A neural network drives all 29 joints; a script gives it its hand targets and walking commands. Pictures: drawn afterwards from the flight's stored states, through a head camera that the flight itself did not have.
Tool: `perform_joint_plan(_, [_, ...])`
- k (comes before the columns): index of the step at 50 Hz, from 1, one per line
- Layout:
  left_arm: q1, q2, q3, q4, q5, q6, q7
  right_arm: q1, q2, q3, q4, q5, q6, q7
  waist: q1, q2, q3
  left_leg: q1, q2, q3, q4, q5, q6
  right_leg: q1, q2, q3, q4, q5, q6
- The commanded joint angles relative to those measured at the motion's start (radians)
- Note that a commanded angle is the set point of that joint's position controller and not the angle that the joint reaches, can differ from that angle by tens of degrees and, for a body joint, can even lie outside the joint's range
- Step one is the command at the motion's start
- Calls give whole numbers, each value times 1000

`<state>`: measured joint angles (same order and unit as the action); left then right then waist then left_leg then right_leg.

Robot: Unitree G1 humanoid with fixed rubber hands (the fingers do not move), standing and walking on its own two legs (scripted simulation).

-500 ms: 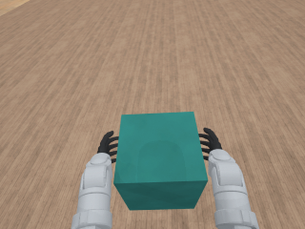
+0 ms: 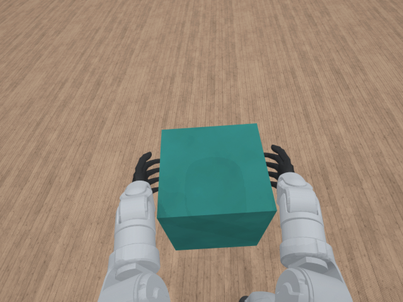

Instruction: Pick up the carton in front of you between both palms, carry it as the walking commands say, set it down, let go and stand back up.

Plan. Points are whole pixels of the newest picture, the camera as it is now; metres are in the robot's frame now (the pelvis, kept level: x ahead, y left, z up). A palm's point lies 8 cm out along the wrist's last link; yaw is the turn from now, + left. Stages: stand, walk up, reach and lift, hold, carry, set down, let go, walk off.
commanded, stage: set down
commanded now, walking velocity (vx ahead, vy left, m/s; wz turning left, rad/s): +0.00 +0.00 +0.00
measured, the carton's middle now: (212, 192) +0.36 -0.01 -0.05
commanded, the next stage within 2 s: none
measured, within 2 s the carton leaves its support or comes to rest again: neither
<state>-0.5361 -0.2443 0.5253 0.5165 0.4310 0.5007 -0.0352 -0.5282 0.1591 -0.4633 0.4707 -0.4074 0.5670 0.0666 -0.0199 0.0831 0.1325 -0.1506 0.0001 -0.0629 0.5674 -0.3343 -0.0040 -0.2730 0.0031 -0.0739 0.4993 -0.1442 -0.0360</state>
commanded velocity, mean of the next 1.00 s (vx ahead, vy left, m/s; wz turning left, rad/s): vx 0.00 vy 0.00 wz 0.00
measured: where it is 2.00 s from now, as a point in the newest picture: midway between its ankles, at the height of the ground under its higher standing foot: outside the picture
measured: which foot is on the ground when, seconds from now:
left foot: down 0.00-1.00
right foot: down 0.00-1.00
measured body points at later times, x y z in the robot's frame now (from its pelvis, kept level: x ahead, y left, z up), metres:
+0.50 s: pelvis -0.03 +0.02 -0.11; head +0.21 -0.02 +0.27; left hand +0.40 +0.13 -0.18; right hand +0.41 -0.17 -0.19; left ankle -0.01 +0.13 -0.73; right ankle +0.09 -0.10 -0.73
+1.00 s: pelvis -0.05 +0.01 -0.23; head +0.25 -0.05 +0.09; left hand +0.46 +0.11 -0.33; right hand +0.45 -0.19 -0.35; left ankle -0.01 +0.14 -0.73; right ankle +0.08 -0.10 -0.73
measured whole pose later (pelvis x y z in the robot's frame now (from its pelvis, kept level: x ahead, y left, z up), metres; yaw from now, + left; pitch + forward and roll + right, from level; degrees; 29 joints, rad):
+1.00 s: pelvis -0.05 +0.01 -0.23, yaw +3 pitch +46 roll +5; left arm -1.03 -0.08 0.51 0.59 0.17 0.29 0.10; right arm -1.08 -0.07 -0.41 0.63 -0.27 0.35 0.01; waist -0.03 0.08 -0.08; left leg -1.84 -0.09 -0.01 1.66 -0.62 -0.03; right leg -2.01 -0.03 0.02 1.56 -0.35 -0.03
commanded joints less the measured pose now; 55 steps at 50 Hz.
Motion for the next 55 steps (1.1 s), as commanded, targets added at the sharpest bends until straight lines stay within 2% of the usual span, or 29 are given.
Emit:
perform_joint_plan(1, [-480,-626,-264,94,-68,-78,-113,-488,597,295,101,88,-95,149,14,-71,-198,-485,-91,-31,-106,-62,52,325,71,153,38,-70,11])
perform_joint_plan(3, [-458,-578,-235,93,-53,-128,-94,-464,544,269,130,66,-150,142,15,-76,-240,-533,-102,-21,-53,-21,38,255,78,151,89,-1,6])
perform_joint_plan(6, [-452,-578,-278,82,-83,-216,-87,-455,536,301,147,83,-249,140,10,-78,-352,-618,-118,-5,39,51,17,176,84,144,184,131,0])
perform_joint_plan(9, [-495,-647,-401,72,-153,-308,-87,-497,595,391,155,129,-345,145,6,-82,-516,-717,-136,8,124,123,-5,133,89,148,287,270,-3])
perform_joint_plan(12, [-573,-720,-559,37,-236,-383,-83,-572,659,515,124,178,-421,152,-2,-92,-777,-834,-155,19,224,204,-33,148,87,153,418,448,-7])
perform_joint_plan(15, [-619,-739,-712,-37,-317,-421,-60,-640,679,622,42,231,-452,147,-28,-120,-1094,-958,-160,27,313,283,-56,230,79,153,528,643,-10])
perform_joint_plan(17, [-630,-722,-768,-68,-353,-424,-40,-660,671,649,9,251,-447,142,-39,-134,-1218,-1038,-160,28,355,280,-61,234,76,152,582,686,-9])
perform_joint_plan(18, [-630,-717,-779,-76,-360,-420,-31,-660,663,650,6,255,-440,141,-42,-127,-1242,-1042,-162,27,374,280,-61,184,79,144,600,656,-4])
perform_joint_plan(20, [-642,-721,-773,-75,-359,-401,-23,-656,649,638,26,254,-419,151,-48,-88,-1229,-1002,-170,23,415,275,-61,-2,97,118,619,514,6])
perform_joint_plan(23, [-692,-761,-723,-35,-336,-350,-39,-667,645,582,93,233,-375,184,-60,-42,-1102,-1016,-178,21,454,165,-64,-285,117,96,630,265,5])
perform_joint_plan(25, [-743,-776,-675,0,-319,-315,-58,-700,654,544,139,216,-345,206,-60,-38,-1029,-1081,-181,25,475,71,-60,-398,121,92,650,152,-1])
perform_joint_plan(28, [-814,-777,-607,41,-296,-274,-84,-762,660,498,186,197,-308,228,-54,-43,-993,-1185,-185,35,518,-11,-52,-494,120,91,695,64,-4])
perform_joint_plan(34, [-932,-757,-529,93,-286,-249,-103,-873,676,476,225,197,-274,230,-39,-97,-1064,-1354,-202,63,633,-49,-42,-558,119,86,796,64,11])
perform_joint_plan(40, [-1035,-719,-534,88,-323,-248,-114,-959,687,511,209,227,-259,200,-36,-147,-1202,-1520,-218,92,763,-58,-40,-554,114,94,904,124,29])
perform_joint_plan(44, [-1101,-701,-564,77,-360,-241,-122,-1012,682,540,190,253,-249,178,-46,-152,-1283,-1615,-223,107,839,-69,-43,-544,111,100,970,152,34])
perform_joint_plan(47, [-1158,-694,-595,68,-395,-231,-129,-1046,663,546,187,267,-240,161,-70,-131,-1322,-1703,-224,119,885,-90,-49,-510,108,108,1013,168,31])
perform_joint_plan(48, [-1187,-685,-597,70,-400,-229,-131,-1065,663,543,190,271,-237,156,-74,-131,-1324,-1703,-222,122,903,-111,-46,-546,108,109,1015,117,32])
perform_joint_plan(50, [-1197,-673,-584,88,-397,-221,-130,-1093,651,544,193,276,-232,154,-66,-121,-1311,-1734,-224,128,925,-110,-45,-569,109,105,1044,134,35])
perform_joint_plan(52, [-1216,-660,-576,90,-402,-222,-127,-1129,654,561,181,299,-232,154,-52,-131,-1339,-1758,-224,133,952,-100,-44,-564,107,105,1079,167,40])
perform_joint_plan(55, [-1249,-634,-556,113,-403,-223,-122,-1169,632,555,195,310,-231,154,-47,-145,-1322,-1809,-221,136,993,-114,-39,-599,103,105,1121,167,43])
